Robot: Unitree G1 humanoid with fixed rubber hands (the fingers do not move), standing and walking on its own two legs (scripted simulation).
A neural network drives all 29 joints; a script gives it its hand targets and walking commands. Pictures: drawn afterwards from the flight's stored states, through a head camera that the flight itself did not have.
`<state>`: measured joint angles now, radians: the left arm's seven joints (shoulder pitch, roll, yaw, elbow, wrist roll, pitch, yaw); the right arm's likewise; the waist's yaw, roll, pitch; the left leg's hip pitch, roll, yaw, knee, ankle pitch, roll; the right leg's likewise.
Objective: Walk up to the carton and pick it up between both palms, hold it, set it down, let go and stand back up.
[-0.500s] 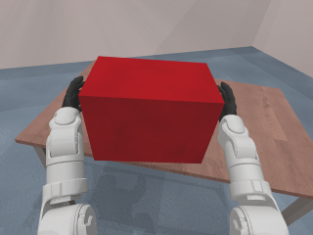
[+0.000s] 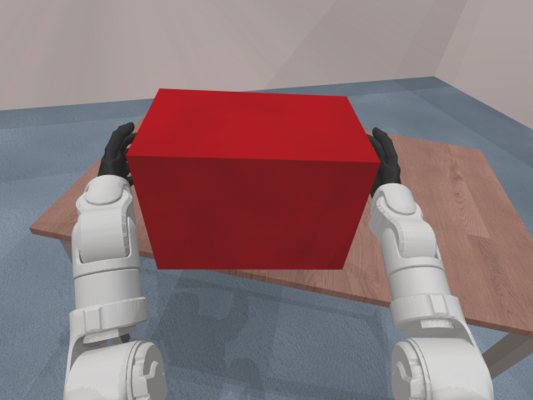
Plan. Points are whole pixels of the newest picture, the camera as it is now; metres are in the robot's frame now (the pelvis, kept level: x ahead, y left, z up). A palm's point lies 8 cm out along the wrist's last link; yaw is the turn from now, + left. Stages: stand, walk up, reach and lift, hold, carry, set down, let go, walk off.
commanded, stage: hold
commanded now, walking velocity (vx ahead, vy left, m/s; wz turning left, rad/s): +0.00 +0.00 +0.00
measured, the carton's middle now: (253, 181) +0.40 +0.01 +0.16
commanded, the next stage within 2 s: none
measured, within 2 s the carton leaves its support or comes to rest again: neither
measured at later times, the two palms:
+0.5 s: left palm (116, 177) +0.36 +0.20 +0.19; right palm (383, 182) +0.36 -0.18 +0.19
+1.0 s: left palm (113, 177) +0.35 +0.20 +0.19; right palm (381, 183) +0.36 -0.18 +0.19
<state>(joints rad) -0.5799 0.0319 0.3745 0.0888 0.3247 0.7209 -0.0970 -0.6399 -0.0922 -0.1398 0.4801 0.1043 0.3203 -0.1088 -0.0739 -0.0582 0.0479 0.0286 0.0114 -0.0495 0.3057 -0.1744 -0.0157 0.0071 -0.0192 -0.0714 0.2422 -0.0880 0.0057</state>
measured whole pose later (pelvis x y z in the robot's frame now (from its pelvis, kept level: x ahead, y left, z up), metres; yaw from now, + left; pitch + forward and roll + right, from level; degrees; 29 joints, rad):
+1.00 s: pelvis +0.00 +0.00 +0.00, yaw +1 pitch -10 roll -1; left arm -0.57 0.04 0.39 0.04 0.33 0.74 -0.13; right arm -0.61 -0.08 -0.12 0.38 0.12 0.36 -0.14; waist -0.09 -0.05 0.07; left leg 0.03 0.01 -0.05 0.31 -0.18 -0.01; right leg 0.02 -0.02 -0.08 0.24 -0.10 0.01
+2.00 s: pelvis +0.00 +0.00 +0.00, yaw +1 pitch -10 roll +0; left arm -0.60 0.03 0.39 0.11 0.35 0.73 -0.13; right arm -0.63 -0.07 -0.15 0.46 0.08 0.32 -0.12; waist -0.08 -0.05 0.07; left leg 0.04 0.01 -0.04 0.30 -0.17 -0.02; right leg 0.02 -0.02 -0.08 0.25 -0.10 0.00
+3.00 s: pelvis +0.00 +0.00 +0.00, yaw +1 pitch -10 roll -1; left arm -0.58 0.04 0.39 0.08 0.34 0.73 -0.13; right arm -0.62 -0.07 -0.14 0.43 0.09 0.32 -0.12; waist -0.08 -0.05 0.06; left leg 0.03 0.02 -0.04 0.31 -0.17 -0.02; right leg 0.03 -0.02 -0.08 0.25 -0.10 0.00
